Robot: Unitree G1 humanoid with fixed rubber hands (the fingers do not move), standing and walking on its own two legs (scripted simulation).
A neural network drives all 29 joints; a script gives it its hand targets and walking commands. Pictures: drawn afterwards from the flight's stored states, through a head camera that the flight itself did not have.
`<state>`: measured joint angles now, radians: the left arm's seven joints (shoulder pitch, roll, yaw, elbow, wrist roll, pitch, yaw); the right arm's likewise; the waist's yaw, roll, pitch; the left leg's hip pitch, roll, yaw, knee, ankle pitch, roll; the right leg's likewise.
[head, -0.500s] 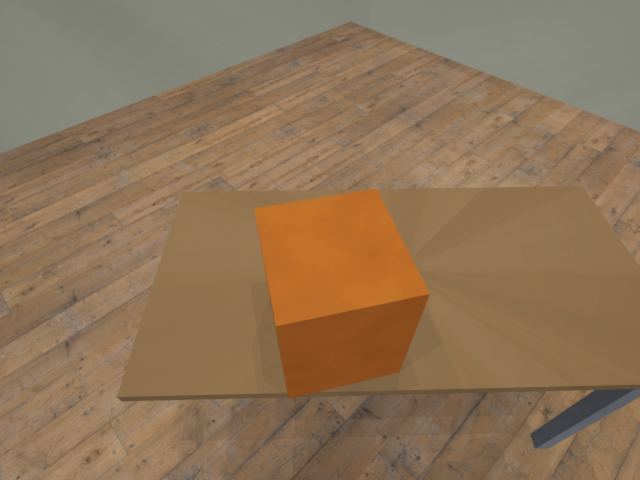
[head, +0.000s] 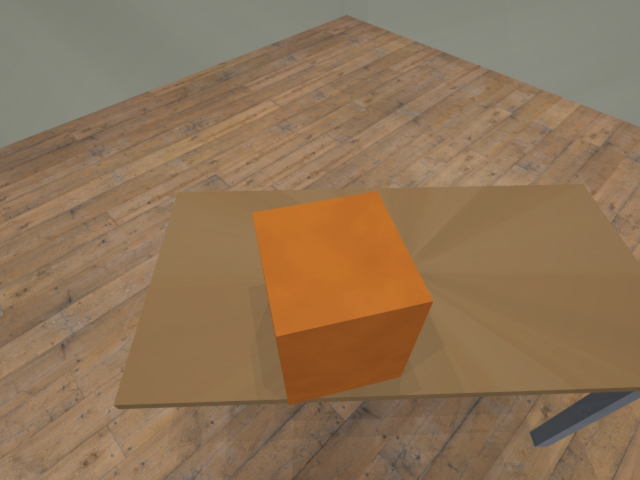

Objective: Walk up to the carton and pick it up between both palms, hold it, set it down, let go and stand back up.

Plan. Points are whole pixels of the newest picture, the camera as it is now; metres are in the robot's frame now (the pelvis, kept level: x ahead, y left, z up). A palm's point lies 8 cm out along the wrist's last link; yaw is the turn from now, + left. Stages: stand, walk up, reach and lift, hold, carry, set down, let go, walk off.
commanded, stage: walk up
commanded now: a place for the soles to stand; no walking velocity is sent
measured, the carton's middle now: (331, 300) +0.41 +0.00 -0.07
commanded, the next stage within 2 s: reach and lift in 0.36 s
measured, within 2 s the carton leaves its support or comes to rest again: neither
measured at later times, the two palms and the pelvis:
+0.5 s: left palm out of the picture +0.13 +0.28 -0.13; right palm out of the picture +0.14 -0.29 -0.13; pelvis +0.00 -0.01 -0.02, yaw +1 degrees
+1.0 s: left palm out of the picture +0.14 +0.23 -0.10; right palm (568, 475) +0.17 -0.30 -0.09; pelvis +0.01 -0.05 -0.01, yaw +3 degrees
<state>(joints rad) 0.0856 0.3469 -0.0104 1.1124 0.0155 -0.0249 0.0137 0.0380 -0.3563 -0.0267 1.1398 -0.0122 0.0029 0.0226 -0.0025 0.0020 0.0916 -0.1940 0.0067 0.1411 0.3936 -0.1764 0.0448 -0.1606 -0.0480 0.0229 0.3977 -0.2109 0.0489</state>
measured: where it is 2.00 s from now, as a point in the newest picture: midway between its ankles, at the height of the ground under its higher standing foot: outside the picture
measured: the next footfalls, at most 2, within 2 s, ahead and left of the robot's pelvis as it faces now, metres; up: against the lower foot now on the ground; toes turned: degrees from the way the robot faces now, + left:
none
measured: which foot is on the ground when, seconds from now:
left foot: down 0.00-1.00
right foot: down 0.00-1.00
